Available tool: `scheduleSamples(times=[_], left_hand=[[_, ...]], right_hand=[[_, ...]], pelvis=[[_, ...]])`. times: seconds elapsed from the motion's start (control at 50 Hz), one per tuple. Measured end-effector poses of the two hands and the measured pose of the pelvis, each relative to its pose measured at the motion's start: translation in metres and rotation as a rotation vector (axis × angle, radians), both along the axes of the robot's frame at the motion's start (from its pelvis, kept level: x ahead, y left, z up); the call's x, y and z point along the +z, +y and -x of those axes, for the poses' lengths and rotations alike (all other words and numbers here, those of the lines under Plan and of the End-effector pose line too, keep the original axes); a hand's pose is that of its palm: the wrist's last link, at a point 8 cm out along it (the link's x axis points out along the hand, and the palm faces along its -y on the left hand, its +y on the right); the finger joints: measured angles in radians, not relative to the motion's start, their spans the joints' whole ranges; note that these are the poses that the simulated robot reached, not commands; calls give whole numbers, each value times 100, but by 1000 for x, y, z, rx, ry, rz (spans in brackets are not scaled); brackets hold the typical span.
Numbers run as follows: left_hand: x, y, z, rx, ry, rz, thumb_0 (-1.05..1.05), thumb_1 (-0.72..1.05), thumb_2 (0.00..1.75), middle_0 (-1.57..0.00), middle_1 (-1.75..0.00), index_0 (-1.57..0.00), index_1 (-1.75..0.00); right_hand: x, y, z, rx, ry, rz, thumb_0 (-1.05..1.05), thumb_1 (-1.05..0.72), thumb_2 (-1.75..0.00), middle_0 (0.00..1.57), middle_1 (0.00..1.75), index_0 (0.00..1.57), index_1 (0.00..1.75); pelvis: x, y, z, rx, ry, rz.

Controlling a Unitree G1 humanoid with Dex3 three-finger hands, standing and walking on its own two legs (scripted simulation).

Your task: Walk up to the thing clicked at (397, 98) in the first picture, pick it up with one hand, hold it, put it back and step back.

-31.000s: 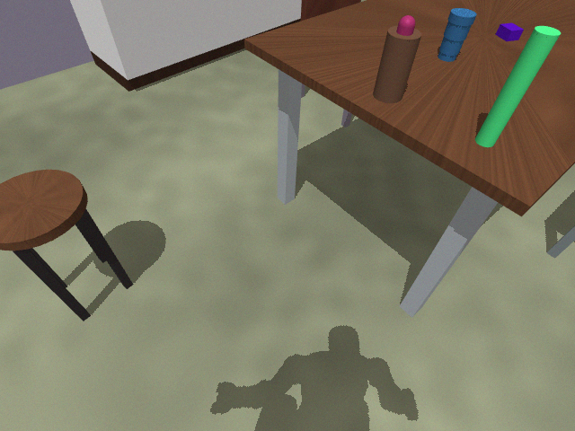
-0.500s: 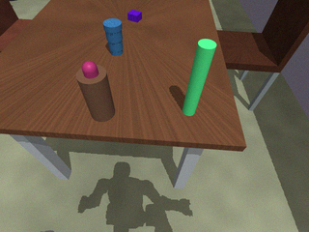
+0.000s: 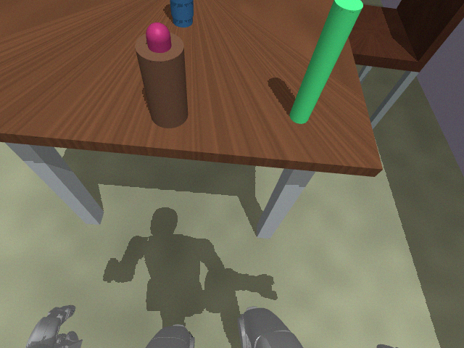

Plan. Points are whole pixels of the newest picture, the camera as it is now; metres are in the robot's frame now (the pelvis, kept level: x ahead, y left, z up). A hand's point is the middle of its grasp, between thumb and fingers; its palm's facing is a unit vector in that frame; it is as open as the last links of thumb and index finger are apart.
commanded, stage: step back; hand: left
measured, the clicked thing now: (164, 76) +0.55 +0.14 +0.09
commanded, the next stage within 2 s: none
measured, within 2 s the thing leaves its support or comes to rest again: neither
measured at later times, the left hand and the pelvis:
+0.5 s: hand out of the picture +0.03 +0.26 -0.14, palm faces -0.02 -0.91 -0.41, open 7.3 cm; pelvis -0.11 +0.00 -0.01, yaw +0 degrees
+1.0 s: hand out of the picture -0.18 +0.24 -0.15, palm faces -0.09 -0.91 -0.40, open 7.3 cm; pelvis -0.26 -0.03 -0.01, yaw -6 degrees
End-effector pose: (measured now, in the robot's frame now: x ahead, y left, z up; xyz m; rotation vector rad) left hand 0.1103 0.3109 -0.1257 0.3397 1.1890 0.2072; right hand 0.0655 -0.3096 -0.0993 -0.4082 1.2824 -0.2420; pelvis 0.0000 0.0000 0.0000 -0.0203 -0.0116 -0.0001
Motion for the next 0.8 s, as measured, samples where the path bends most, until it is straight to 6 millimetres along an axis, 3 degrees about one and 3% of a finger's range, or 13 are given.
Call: scheduleSamples(times=[0.1, 0.2, 0.32, 0.44, 0.54, 0.66, 0.8], left_hand=[[2, -5, 28, -33, 50, -8, 1, 91, 90, -20, -30, -21, -30], [4, -16, 50, -54, 39, -38, 1, 91, 90, -20, -30, -21, -30], [24, -25, 73, -50, -5, -38, 1, 91, 89, -20, -31, -21, -30], [32, -17, 83, -52, -93, -51, 1, 90, 89, -20, -31, -21, -30], [15, 2, 101, -47, -133, -29, 0, 90, 89, -20, -31, -21, -30], [11, 8, 143, -20, -68, -7, 1, 91, 90, -20, -30, -21, -30], [7, 5, 207, -35, 26, -15, 1, 91, 90, -20, -30, -21, -30]], right_hand=[[-5, -1, 7, -15, -79, -18, 0, -90, -90, 20, 30, 20, 30], [-24, -15, 15, -30, -134, -46, 0, -90, -90, 20, 30, 20, 30], [-21, -18, 35, -42, -135, -67, 0, -90, -90, 20, 30, 20, 30], [-18, -15, 64, 9, -107, -38, 0, -90, -90, 20, 30, 20, 30], [-18, -3, 94, 44, -98, -6, 0, -90, -90, 20, 30, 20, 30], [2, 8, 136, 30, -95, -7, 0, -90, -90, 20, 30, 20, 30], [11, -4, 165, 12, -165, 11, 0, -90, -90, 20, 30, 20, 30]], pelvis=[[-2, -2, 18, -43, -6, -5], [-14, -12, 39, -67, -27, 5], [-4, -14, 62, -64, -18, -31], [-4, -7, 91, -32, -4, -31], [-15, 6, 122, -3, -20, -37], [-3, 9, 152, -24, -21, -6], [-1, 0, 191, -76, -16, 1]])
